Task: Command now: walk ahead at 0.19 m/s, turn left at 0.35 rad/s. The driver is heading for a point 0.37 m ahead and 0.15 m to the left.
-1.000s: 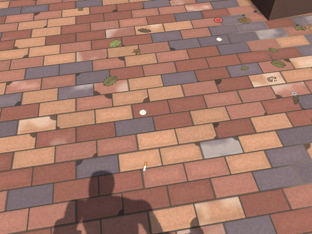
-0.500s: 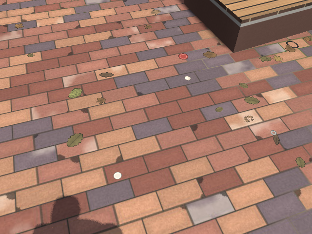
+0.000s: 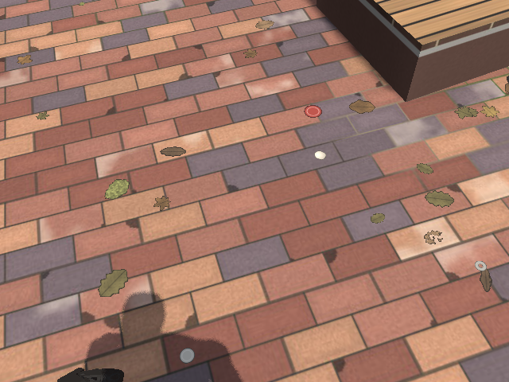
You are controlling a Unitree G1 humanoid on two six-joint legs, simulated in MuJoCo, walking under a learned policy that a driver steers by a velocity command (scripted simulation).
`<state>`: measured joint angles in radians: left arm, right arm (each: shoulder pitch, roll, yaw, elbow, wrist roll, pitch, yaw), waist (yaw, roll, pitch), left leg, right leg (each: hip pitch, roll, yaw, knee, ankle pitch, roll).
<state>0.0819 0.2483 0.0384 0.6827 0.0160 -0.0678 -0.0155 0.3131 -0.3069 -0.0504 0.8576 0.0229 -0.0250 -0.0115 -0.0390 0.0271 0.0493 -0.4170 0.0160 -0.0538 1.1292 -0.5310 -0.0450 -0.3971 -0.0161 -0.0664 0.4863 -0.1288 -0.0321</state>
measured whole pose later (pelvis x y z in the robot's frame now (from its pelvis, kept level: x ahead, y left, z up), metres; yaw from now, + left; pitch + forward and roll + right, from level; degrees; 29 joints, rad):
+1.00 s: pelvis +0.10 +0.01 +0.01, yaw +31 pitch +1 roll +1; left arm 0.16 0.26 0.06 0.82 0.00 0.00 0.02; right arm 0.18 -0.34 -0.09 0.67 0.01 0.05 -0.03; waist 0.02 0.04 0.04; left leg -0.44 -0.07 -0.13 0.98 -0.44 -0.08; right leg -0.23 -0.01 0.03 0.44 -0.23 -0.01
